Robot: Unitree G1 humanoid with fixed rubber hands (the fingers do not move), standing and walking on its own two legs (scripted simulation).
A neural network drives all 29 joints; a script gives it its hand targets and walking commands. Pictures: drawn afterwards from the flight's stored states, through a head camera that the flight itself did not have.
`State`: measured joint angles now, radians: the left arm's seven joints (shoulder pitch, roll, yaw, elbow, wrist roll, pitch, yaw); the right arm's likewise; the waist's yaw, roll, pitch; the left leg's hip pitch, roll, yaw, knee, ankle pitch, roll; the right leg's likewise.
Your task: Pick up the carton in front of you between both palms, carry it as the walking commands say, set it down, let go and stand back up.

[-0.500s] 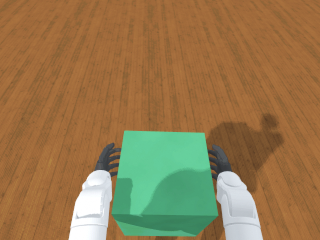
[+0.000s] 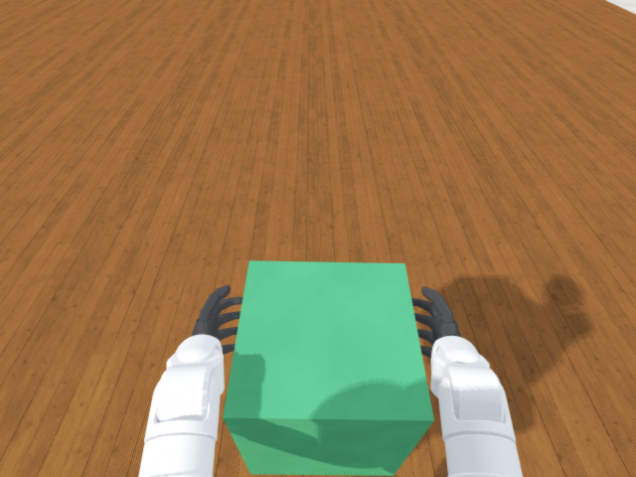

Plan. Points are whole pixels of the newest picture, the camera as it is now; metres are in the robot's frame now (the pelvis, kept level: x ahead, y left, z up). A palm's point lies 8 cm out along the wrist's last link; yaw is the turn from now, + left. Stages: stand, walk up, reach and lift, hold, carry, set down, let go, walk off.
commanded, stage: carry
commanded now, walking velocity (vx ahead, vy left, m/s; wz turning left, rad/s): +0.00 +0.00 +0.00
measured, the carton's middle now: (324, 373) +0.29 +0.00 -0.04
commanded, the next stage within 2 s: hold in 1.38 s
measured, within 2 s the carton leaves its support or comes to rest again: neither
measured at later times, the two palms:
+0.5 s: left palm (199, 362) +0.26 +0.15 +0.05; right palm (448, 364) +0.26 -0.15 +0.04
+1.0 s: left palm (190, 383) +0.24 +0.16 +0.05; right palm (450, 385) +0.24 -0.14 +0.05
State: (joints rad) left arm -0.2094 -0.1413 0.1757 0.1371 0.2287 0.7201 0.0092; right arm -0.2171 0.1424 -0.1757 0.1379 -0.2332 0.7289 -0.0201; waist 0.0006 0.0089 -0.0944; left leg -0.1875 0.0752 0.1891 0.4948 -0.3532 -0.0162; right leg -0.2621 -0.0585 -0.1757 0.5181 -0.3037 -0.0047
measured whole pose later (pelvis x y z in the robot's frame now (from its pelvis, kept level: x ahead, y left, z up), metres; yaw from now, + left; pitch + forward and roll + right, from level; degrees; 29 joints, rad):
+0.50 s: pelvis -0.03 +0.00 +0.00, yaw +0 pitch +2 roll +0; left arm -0.22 -0.14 0.18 0.17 0.24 0.73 0.01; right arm -0.23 0.14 -0.19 0.17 -0.24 0.73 -0.02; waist 0.00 0.01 -0.10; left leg -0.19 0.07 0.19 0.49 -0.32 0.00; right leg -0.26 -0.07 -0.18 0.50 -0.27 -0.01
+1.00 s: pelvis -0.05 +0.01 +0.00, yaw +0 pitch +2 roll +0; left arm -0.22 -0.14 0.18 0.16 0.24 0.73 0.01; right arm -0.23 0.14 -0.19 0.17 -0.25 0.73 -0.01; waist 0.00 0.00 -0.09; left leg -0.23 0.06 0.20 0.49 -0.28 0.01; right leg -0.30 -0.08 -0.17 0.49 -0.21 0.00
